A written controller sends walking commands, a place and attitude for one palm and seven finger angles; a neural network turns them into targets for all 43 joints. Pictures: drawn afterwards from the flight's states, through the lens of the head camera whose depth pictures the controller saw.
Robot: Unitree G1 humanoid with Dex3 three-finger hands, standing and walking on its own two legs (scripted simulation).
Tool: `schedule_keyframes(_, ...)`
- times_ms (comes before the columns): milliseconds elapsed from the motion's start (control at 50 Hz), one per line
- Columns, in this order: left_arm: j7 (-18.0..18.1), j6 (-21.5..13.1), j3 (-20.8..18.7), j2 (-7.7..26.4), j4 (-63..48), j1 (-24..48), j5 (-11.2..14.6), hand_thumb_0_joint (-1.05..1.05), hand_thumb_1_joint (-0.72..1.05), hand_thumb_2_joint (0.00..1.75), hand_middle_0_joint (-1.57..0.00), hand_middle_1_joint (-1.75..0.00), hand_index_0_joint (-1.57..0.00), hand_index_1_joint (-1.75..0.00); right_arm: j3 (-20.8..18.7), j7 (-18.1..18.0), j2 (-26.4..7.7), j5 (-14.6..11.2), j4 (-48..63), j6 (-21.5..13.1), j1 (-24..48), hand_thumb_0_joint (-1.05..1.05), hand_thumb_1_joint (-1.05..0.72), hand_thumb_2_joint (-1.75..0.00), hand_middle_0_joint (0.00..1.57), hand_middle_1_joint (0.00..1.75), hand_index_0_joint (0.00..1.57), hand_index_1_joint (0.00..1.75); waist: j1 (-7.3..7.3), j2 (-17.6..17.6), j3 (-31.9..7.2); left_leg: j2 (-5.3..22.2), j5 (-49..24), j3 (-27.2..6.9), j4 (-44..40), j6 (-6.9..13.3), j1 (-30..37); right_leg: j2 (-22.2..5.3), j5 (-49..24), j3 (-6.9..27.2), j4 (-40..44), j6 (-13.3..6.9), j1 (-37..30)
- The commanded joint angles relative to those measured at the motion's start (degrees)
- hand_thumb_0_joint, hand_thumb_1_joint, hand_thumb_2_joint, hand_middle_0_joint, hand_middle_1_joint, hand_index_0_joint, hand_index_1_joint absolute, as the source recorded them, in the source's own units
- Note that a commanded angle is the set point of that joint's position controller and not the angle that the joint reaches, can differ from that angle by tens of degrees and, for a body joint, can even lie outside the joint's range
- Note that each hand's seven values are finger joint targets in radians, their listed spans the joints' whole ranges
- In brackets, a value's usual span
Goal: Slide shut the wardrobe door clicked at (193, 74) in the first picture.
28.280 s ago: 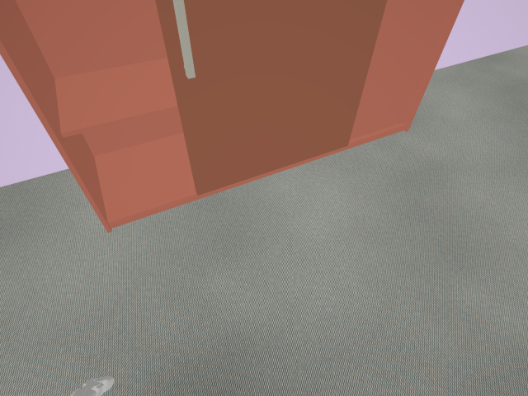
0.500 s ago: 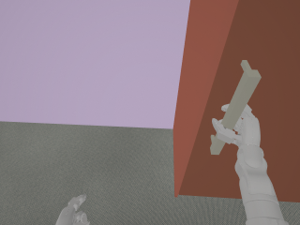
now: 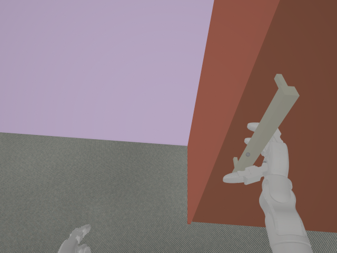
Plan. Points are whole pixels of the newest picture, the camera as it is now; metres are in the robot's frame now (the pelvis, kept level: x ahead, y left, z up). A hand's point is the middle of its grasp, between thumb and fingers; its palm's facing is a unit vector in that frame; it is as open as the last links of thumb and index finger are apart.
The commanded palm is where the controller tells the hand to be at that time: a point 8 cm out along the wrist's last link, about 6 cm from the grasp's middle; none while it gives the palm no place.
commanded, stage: slip the hand off the handle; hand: right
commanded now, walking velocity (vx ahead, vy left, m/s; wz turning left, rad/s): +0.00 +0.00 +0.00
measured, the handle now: (254, 136) +0.38 -0.18 +0.09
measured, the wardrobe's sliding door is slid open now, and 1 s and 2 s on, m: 0.00 0.00 0.00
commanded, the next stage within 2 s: draw the hand back to the body in 1.28 s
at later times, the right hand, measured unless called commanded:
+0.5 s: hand (274, 162) +0.32 -0.22 +0.08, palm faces +0.25 +0.95 -0.17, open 14.6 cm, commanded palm +0.29 -0.26 +0.09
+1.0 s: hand (287, 190) +0.25 -0.23 +0.07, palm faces +0.28 +0.94 -0.19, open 14.6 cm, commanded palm +0.21 -0.27 +0.09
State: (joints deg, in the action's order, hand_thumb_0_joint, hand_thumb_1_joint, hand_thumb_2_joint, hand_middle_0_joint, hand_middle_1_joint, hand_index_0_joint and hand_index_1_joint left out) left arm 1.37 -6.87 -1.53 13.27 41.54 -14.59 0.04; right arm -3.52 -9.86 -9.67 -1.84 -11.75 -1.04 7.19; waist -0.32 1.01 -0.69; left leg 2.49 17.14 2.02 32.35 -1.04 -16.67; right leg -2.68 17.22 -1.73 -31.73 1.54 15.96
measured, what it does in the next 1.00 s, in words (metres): stands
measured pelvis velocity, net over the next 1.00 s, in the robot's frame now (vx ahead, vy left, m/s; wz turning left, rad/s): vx -0.01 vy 0.00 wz -0.02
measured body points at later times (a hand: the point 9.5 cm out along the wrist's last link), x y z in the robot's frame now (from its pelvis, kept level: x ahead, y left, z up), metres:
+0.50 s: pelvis +0.00 +0.01 +0.00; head +0.02 +0.01 +0.45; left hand +0.17 +0.25 -0.10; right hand +0.30 -0.27 +0.09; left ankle +0.00 +0.13 -0.73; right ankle -0.01 -0.14 -0.73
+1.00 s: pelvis -0.01 +0.00 -0.01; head -0.01 +0.01 +0.44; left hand +0.15 +0.25 -0.10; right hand +0.23 -0.28 +0.09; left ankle +0.00 +0.13 -0.73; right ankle -0.01 -0.14 -0.73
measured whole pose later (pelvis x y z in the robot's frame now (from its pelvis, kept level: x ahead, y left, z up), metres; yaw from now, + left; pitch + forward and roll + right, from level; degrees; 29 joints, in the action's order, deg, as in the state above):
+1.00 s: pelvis -0.01 +0.00 -0.01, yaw -1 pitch +0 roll +0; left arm 4.4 -10.1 -0.2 13.8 40.0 -13.3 0.9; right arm -12.6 0.2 -15.0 -6.8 -3.3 -5.3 -7.5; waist 1.4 1.5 -0.9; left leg 2.3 18.8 3.1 36.4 -0.7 -17.9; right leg -3.0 18.9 -0.3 -36.6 1.9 18.1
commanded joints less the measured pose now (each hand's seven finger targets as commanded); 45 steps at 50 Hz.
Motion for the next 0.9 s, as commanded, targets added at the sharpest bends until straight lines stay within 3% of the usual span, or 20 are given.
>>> schedule_keyframes(0, 0.87, -2.44, -2.24, 7.77, -8.38, 4.60, 0.05, 0.00, 0.90, 0.90, -0.20, -0.30, -0.20, -0.30, -3.69, -0.38, -8.04, 0.57, 12.92, -2.50, 14.92, 0.00, 0.55, -0.20, 0.25, 1.15, 0.25, 1.15, 0.07, -4.24, -11.62, -2.75, -17.54, 1.78, -3.07, 1.16, 4.42, 2.49, -16.97, -0.19, 2.18, -2.59, -3.59)
schedule_keyframes(60, 1.04, -1.99, -2.19, 7.27, -9.28, 5.27, -0.21, 0.00, 0.90, 0.90, -0.20, -0.30, -0.20, -0.30, -5.64, 0.15, -9.52, 0.36, 15.91, -2.45, 12.56, 0.00, 0.55, -0.20, 0.25, 1.15, 0.25, 1.15, 1.51, -1.31, -15.18, -2.44, -20.27, 1.42, -2.15, 1.31, 6.52, 2.83, -18.97, -0.54, 1.78, -2.47, -4.73)
schedule_keyframes(100, 1.42, -1.40, -2.02, 7.26, -9.11, 5.35, -0.27, 0.00, 0.90, 0.90, -0.20, -0.30, -0.20, -0.30, -7.94, 0.62, -11.67, 0.14, 15.74, -2.46, 11.99, 0.00, 0.55, -0.20, 0.25, 1.15, 0.25, 1.15, 1.51, -2.39, -15.10, -2.62, -20.94, 1.31, -2.20, 1.30, 7.09, 2.81, -19.22, -0.60, 1.60, -2.51, -4.44)
schedule_keyframes(120, 1.42, -1.39, -1.83, 6.94, -9.65, 5.84, -0.11, 0.00, 0.90, 0.90, -0.20, -0.30, -0.20, -0.30, -5.79, 1.34, -9.82, 0.03, 17.27, -2.64, 12.38, 0.00, 0.55, -0.20, 0.25, 1.15, 0.25, 1.15, 1.13, -0.62, -14.63, -2.39, -21.39, 1.29, -2.01, 1.32, 6.73, 2.87, -19.54, -0.62, 1.51, -2.51, -4.67)
schedule_keyframes(180, 1.71, -1.39, -1.75, 7.08, -9.50, 5.83, 0.03, 0.00, 0.90, 0.90, -0.20, -0.30, -0.20, -0.30, -7.51, 2.74, -11.34, -0.71, 17.27, -3.08, 11.65, 0.00, 0.55, -0.20, 0.25, 1.15, 0.25, 1.15, 1.09, -0.37, -13.87, -2.55, -22.12, 1.39, -1.69, 1.42, 6.35, 2.82, -19.91, -0.42, 1.10, -2.49, -4.58)
schedule_keyframes(200, 1.96, -1.19, -1.77, 7.24, -9.33, 5.58, 0.00, 0.00, 0.90, 0.90, -0.20, -0.30, -0.20, -0.30, -8.18, 3.20, -11.83, -0.94, 15.90, -2.92, 10.66, 0.00, 0.55, -0.20, 0.25, 1.15, 0.25, 1.15, 0.76, -2.67, -13.30, -2.69, -22.12, 1.37, -1.98, 1.20, 6.16, 2.75, -19.59, -0.40, 0.87, -2.64, -4.15)
schedule_keyframes(240, 2.11, -1.45, -1.58, 7.08, -9.52, 5.81, 0.32, 0.00, 0.90, 0.90, -0.20, -0.30, -0.20, -0.30, -6.80, 4.74, -10.64, -1.54, 16.31, -3.08, 11.52, 0.00, 0.55, -0.20, 0.25, 1.15, 0.25, 1.15, 0.45, -1.31, -12.26, -2.54, -21.48, 1.48, -1.82, 1.25, 5.27, 2.80, -18.97, -0.19, 0.89, -2.56, -4.14)
schedule_keyframes(300, 2.67, -1.63, -1.55, 7.51, -9.09, 5.61, 0.70, 0.00, 0.90, 0.90, -0.20, -0.30, -0.20, -0.30, -8.00, 6.72, -12.37, -2.39, 15.00, -3.24, 13.16, 0.00, 0.55, -0.20, 0.25, 1.15, 0.25, 1.15, -0.19, -0.79, -11.39, -2.72, -19.49, 1.33, -2.18, 1.28, 4.06, 2.87, -17.22, -0.11, 0.58, -2.56, -3.90)
schedule_keyframes(340, 2.76, -2.05, -1.49, 7.46, -9.32, 5.60, 0.81, 0.00, 0.90, 0.90, -0.20, -0.30, -0.20, -0.30, -7.01, 7.71, -11.63, -2.65, 15.07, -3.49, 13.51, 0.00, 0.55, -0.20, 0.25, 1.15, 0.25, 1.15, -0.01, 0.14, -11.80, -2.55, -18.87, 1.47, -1.85, 1.30, 3.67, 2.99, -16.86, 0.22, 0.48, -2.50, -3.88)
schedule_keyframes(400, 3.38, -2.25, -1.53, 8.17, -8.30, 5.25, 0.84, 0.00, 0.90, 0.90, -0.20, -0.30, -0.20, -0.30, -11.30, 8.40, -15.97, -3.20, 11.70, -3.97, 15.47, 0.00, 0.55, -0.20, 0.25, 1.15, 0.25, 1.15, -0.27, -1.78, -11.48, -2.72, -16.48, 1.29, -2.23, 1.16, 2.71, 2.98, -14.49, 0.52, 0.29, -2.51, -2.54)
schedule_keyframes(480, 3.39, -2.79, -1.52, 7.98, -8.48, 5.08, 0.79, 0.00, 0.90, 0.90, -0.20, -0.30, -0.20, -0.30, -12.35, 9.18, -16.74, -3.54, 11.47, -5.61, 16.16, 0.00, 0.55, -0.20, 0.25, 1.15, 0.25, 1.15, 0.62, 1.00, -14.85, -2.58, -17.25, 1.29, -1.23, 1.42, 3.97, 3.17, -15.68, 0.74, 0.09, -2.31, -2.85)
schedule_keyframes(500, 3.40, -2.78, -1.58, 8.09, -8.22, 4.69, 0.72, 0.00, 0.90, 0.90, -0.20, -0.30, -0.20, -0.30, -13.47, 9.07, -18.28, -3.32, 11.05, -6.00, 16.65, 0.00, 0.55, -0.20, 0.25, 1.15, 0.25, 1.15, 0.58, 0.74, -15.40, -2.70, -17.06, 1.13, -1.33, 1.43, 4.27, 3.08, -15.60, 0.73, -0.02, -2.28, -2.74)
schedule_keyframes(520, 3.40, -2.92, -1.54, 7.99, -8.30, 4.71, 0.76, 0.00, 0.90, 0.90, -0.20, -0.30, -0.20, -0.30, -12.76, 9.31, -17.50, -3.40, 10.94, -6.29, 17.04, 0.00, 0.55, -0.20, 0.25, 1.15, 0.25, 1.15, 0.35, 1.60, -15.47, -2.61, -17.54, 1.10, -1.18, 1.35, 4.02, 3.20, -15.81, 0.61, -0.18, -2.41, -2.79)
schedule_keyframes(560, 3.50, -2.97, -1.54, 8.22, -7.86, 4.39, 0.84, 0.00, 0.90, 0.90, -0.20, -0.30, -0.20, -0.30, -15.02, 9.62, -19.67, -3.80, 7.96, -6.61, 16.59, 0.00, 0.55, -0.20, 0.25, 1.15, 0.25, 1.15, 0.58, 0.14, -14.12, -2.65, -16.61, 1.09, -1.34, 1.30, 3.97, 3.10, -14.37, 0.71, 0.08, -2.36, -1.34)
schedule_keyframes(640, 3.09, -3.77, -1.52, 8.11, -9.62, 4.70, 1.40, 0.00, 0.90, 0.90, -0.20, -0.30, -0.20, -0.30, -12.17, 11.27, -15.64, -4.98, 8.53, -6.25, 8.57, 0.00, 0.55, -0.20, 0.25, 1.15, 0.25, 1.15, 1.48, -0.50, -12.68, -2.69, -15.16, 1.39, -1.34, 1.22, 3.94, 3.09, -12.87, 0.58, 0.56, -2.43, -0.31)
schedule_keyframes(660, 3.08, -3.98, -1.72, 8.35, -9.63, 4.62, 1.40, 0.00, 0.90, 0.90, -0.20, -0.30, -0.20, -0.30, -13.37, 11.35, -17.05, -5.02, 9.60, -6.38, 8.01, 0.00, 0.55, -0.20, 0.25, 1.15, 0.25, 1.15, 1.70, 0.00, -13.19, -2.80, -15.28, 1.33, -1.09, 1.33, 4.32, 2.97, -13.16, 0.71, 0.67, -2.31, -0.43)
schedule_keyframes(740, 2.72, -5.05, -1.68, 8.01, -11.12, 5.30, 1.36, 0.00, 0.90, 0.90, -0.20, -0.30, -0.20, -0.30, -13.10, 10.90, -16.08, -5.47, 15.61, -6.82, 2.38, 0.00, 0.55, -0.20, 0.25, 1.15, 0.25, 1.15, 2.59, 0.64, -13.23, -2.91, -14.75, 1.57, -0.72, 1.25, 4.60, 2.93, -13.30, 0.79, 0.80, -2.28, -0.64)
schedule_keyframes(780, 2.88, -5.46, -1.68, 8.18, -10.85, 5.55, 1.05, 0.00, 0.90, 0.90, -0.20, -0.30, -0.20, -0.30, -14.86, 9.99, -17.67, -5.29, 18.15, -7.57, 2.05, 0.00, 0.55, -0.20, 0.25, 1.15, 0.25, 1.15, 2.44, 0.48, -13.26, -3.08, -14.57, 1.52, -0.50, 1.26, 4.53, 2.87, -13.39, 1.01, 0.76, -2.22, -0.52)
schedule_keyframes(820, 2.94, -5.81, -1.52, 8.01, -10.83, 6.07, 0.84, 0.00, 0.90, 0.90, -0.20, -0.30, -0.20, -0.30, -15.73, 9.25, -17.89, -5.33, 19.26, -7.97, -0.42, 0.00, 0.55, -0.20, 0.25, 1.15, 0.25, 1.15, 2.42, -1.07, -11.71, -2.98, -14.07, 1.46, -0.72, 1.03, 4.10, 2.88, -12.56, 0.93, 0.61, -2.37, 0.25)
schedule_keyframes(880, 3.25, -6.28, -1.05, 7.76, -10.50, 7.15, 0.90, 0.00, 0.90, 0.90, -0.20, -0.30, -0.20, -0.30, -14.28, 9.31, -16.54, -5.31, 20.25, -8.39, -1.18, 0.00, 0.55, -0.20, 0.25, 1.15, 0.25, 1.15, 1.72, 0.04, -8.71, -3.06, -10.00, 1.29, -1.39, 1.05, 2.08, 2.91, -9.22, 0.85, 0.77, -2.34, 1.05)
